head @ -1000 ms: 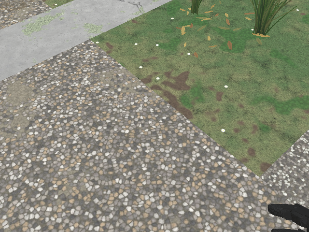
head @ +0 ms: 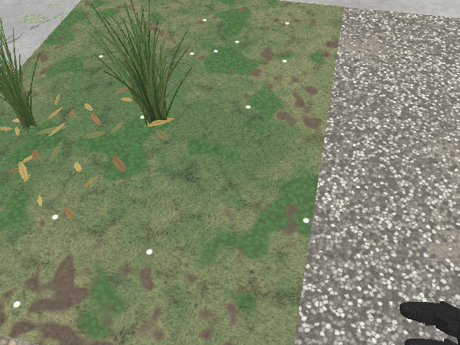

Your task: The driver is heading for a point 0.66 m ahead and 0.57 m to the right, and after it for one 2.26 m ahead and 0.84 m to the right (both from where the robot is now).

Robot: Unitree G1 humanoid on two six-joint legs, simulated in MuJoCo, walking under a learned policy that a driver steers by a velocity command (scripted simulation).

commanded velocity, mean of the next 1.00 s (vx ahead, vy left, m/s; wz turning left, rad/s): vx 0.50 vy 0.00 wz -0.32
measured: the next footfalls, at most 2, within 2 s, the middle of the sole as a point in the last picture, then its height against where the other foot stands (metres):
right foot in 0.48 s outside the picture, level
left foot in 0.96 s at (260, 275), level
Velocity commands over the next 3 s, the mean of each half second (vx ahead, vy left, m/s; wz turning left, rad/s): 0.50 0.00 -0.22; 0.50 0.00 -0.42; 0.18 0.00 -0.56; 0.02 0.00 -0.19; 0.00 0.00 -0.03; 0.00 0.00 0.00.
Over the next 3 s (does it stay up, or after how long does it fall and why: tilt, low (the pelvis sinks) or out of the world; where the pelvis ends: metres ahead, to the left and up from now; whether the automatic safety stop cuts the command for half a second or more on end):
stays up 0.74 -0.12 0.02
